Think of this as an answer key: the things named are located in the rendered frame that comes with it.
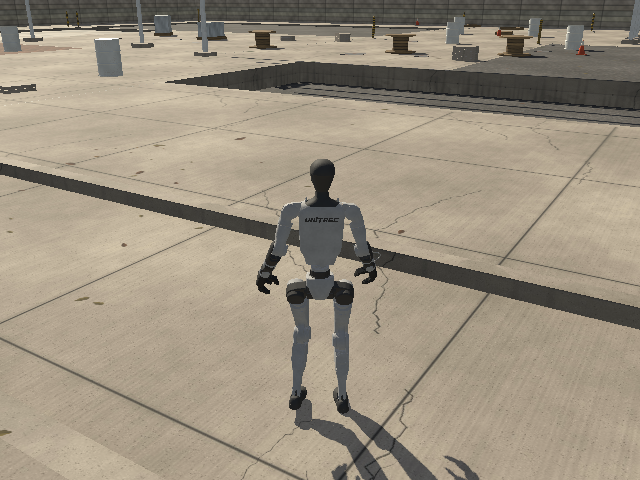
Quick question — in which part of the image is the robot right upper arm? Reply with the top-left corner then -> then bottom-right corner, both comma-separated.
342,202 -> 370,257

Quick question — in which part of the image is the robot left foot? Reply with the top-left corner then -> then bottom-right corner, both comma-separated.
289,386 -> 307,410

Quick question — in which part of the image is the robot left forearm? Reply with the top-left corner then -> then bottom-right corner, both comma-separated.
259,241 -> 281,278

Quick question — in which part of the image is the robot right forearm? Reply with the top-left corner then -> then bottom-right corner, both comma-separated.
359,241 -> 376,272

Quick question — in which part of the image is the left robot hand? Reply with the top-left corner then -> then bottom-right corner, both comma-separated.
256,271 -> 279,294

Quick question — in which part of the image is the robot left upper arm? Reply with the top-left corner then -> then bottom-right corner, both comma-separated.
271,202 -> 301,257

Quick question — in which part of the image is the robot left shin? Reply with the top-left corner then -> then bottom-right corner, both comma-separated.
291,326 -> 308,397

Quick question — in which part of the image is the right robot hand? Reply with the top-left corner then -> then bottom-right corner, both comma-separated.
354,267 -> 377,284

